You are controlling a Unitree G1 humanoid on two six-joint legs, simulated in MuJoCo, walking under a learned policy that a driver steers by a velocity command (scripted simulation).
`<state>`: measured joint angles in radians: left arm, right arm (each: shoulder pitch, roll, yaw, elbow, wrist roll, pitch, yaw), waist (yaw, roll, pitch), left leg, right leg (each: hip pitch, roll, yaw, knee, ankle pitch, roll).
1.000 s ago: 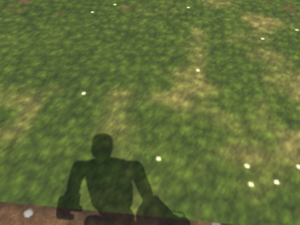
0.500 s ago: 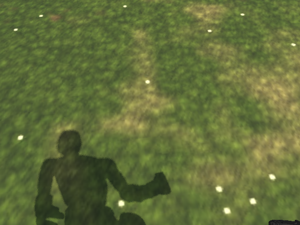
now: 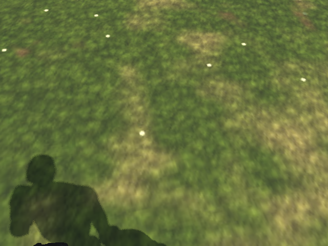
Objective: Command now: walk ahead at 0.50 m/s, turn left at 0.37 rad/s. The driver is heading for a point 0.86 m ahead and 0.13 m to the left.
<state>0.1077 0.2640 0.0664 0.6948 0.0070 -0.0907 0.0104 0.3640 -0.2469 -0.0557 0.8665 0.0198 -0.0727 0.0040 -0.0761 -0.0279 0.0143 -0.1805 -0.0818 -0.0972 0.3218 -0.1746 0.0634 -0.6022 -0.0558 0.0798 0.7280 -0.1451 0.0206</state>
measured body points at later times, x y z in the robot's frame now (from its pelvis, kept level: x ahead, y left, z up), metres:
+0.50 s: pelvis +0.24 -0.02 +0.00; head +0.27 -0.01 +0.44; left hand +0.19 +0.26 -0.12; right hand +0.50 -0.22 -0.09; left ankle +0.34 +0.17 -0.68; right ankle +0.22 -0.15 -0.75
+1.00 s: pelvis +0.47 +0.13 +0.00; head +0.48 +0.15 +0.45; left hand +0.50 +0.43 -0.12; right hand +0.63 -0.10 -0.12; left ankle +0.40 +0.19 -0.75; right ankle +0.67 +0.01 -0.67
